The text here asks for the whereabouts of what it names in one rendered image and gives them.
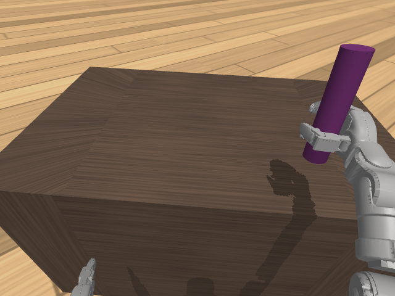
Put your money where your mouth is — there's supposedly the right robot hand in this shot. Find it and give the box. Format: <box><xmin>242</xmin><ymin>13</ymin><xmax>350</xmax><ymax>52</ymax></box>
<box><xmin>299</xmin><ymin>101</ymin><xmax>377</xmax><ymax>159</ymax></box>

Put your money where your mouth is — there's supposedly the right robot arm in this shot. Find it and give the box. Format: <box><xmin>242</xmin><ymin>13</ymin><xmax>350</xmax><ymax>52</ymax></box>
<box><xmin>343</xmin><ymin>141</ymin><xmax>395</xmax><ymax>296</ymax></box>

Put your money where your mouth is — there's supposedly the left robot hand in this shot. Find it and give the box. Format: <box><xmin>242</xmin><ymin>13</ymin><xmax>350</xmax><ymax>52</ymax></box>
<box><xmin>70</xmin><ymin>258</ymin><xmax>96</xmax><ymax>296</ymax></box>

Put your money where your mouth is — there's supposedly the can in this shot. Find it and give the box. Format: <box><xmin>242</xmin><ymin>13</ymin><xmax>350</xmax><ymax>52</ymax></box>
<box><xmin>302</xmin><ymin>44</ymin><xmax>375</xmax><ymax>164</ymax></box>

